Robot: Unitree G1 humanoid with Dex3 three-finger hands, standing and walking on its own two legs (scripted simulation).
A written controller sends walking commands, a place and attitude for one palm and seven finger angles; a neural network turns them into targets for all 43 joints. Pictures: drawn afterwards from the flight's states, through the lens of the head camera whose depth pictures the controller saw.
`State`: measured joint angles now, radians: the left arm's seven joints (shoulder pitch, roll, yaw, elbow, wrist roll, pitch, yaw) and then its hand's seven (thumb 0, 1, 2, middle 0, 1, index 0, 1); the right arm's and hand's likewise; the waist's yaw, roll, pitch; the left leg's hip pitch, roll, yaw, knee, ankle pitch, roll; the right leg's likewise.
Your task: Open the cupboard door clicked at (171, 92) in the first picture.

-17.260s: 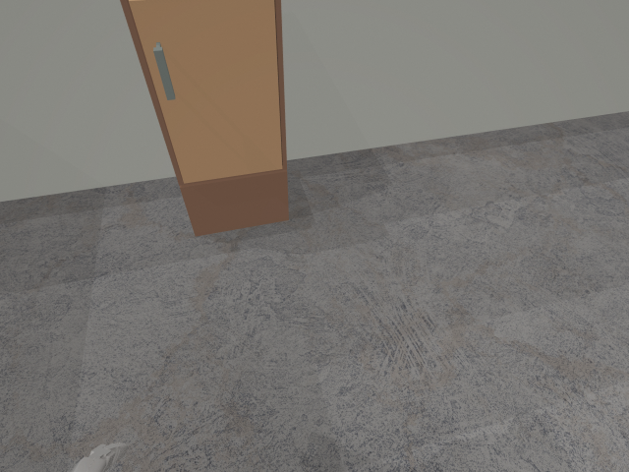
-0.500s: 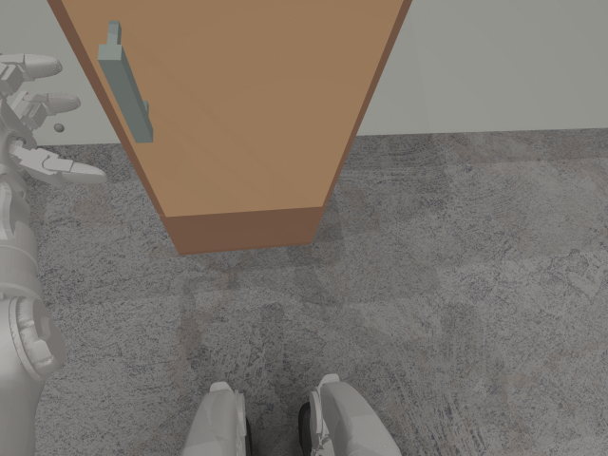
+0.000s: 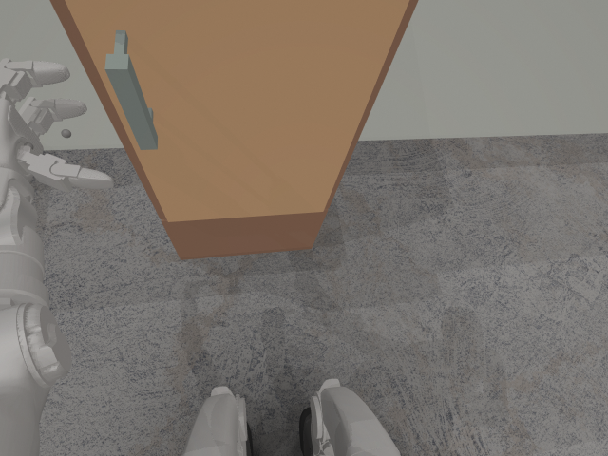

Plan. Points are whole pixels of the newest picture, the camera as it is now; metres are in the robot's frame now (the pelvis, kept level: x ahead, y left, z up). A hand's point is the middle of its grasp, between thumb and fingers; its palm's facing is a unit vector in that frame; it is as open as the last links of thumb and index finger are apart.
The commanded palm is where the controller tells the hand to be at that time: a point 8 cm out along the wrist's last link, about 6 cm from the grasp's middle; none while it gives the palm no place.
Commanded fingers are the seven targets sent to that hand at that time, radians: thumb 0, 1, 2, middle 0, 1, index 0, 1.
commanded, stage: move the hooked fingers beside the handle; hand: left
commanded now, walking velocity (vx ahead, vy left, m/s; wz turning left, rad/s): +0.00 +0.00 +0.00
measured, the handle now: (136, 95) +0.55 +0.18 +0.06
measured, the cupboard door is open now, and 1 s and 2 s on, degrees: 0 0 0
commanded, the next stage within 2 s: slide the fingers in behind the handle in 0.38 s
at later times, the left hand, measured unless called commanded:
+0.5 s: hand (61, 138) +0.49 +0.26 +0.06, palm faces +0.08 -1.00 -0.03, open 13.9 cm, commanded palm +0.48 +0.29 +0.05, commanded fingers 0.00 -0.50 0.30 -0.30 -1.20 -0.30 -1.20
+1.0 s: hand (98, 132) +0.51 +0.22 +0.05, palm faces +0.08 -1.00 -0.02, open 13.9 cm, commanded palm +0.48 +0.25 +0.05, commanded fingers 0.00 -0.50 0.30 -0.30 -1.20 -0.30 -1.20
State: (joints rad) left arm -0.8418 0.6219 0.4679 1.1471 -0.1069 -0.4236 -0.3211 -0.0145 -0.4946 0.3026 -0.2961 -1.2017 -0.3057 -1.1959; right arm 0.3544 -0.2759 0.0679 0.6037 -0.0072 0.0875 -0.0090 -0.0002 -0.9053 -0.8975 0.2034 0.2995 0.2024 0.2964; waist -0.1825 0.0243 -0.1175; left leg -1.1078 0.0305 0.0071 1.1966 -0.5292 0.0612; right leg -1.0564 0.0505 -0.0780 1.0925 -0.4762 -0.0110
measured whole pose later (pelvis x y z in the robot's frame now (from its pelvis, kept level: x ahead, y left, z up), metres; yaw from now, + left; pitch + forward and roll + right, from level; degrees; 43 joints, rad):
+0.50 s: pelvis -0.01 -0.01 +0.00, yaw +0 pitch +25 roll -5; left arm -0.88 0.67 0.47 1.20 -0.12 -0.41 -0.37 -0.01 -0.50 0.30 -0.30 -1.20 -0.31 -1.20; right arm 0.34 -0.29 0.07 0.61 0.00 0.07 -0.03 0.00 -0.91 -0.90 0.20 0.30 0.20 0.30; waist -0.19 0.02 -0.11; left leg -1.13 0.03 -0.01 1.22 -0.52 0.05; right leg -1.08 0.05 -0.09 1.12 -0.48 -0.03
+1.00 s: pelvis +0.00 +0.00 +0.00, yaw +0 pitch +25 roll -5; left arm -0.86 0.56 0.43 1.15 -0.10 -0.42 -0.25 -0.01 -0.49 0.30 -0.30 -1.20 -0.31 -1.21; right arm 0.37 -0.26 0.07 0.61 -0.01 0.08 0.00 0.00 -0.91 -0.90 0.20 0.30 0.20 0.30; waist -0.18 0.03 -0.12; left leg -1.11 0.03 0.01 1.20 -0.53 0.06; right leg -1.07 0.05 -0.07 1.11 -0.48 -0.02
